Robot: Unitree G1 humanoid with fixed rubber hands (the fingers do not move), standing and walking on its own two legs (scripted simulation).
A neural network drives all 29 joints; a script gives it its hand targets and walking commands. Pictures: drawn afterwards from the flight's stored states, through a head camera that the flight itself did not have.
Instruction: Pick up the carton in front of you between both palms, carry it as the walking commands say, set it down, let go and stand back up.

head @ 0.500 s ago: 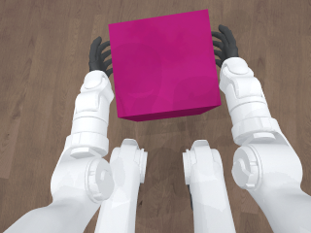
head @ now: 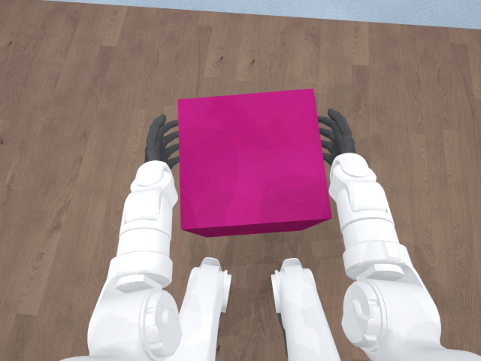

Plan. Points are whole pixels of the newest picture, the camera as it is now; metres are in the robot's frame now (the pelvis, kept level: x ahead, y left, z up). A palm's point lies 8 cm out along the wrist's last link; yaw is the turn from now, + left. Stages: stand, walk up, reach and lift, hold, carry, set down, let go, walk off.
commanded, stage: reach and lift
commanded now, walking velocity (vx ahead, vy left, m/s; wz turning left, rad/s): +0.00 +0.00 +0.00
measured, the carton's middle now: (250, 176) +0.44 +0.00 -0.12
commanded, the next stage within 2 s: hold in 1.96 s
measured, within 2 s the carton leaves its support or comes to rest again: neither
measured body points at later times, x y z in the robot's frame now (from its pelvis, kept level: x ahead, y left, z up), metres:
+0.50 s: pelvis +0.06 +0.00 +0.14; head +0.15 +0.00 +0.58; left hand +0.41 +0.16 +0.11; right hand +0.42 -0.15 +0.10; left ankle +0.09 +0.13 -0.51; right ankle +0.09 -0.13 -0.51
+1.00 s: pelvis +0.08 +0.00 +0.23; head +0.05 +0.01 +0.68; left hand +0.39 +0.16 +0.24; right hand +0.38 -0.15 +0.24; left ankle +0.09 +0.13 -0.51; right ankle +0.09 -0.13 -0.51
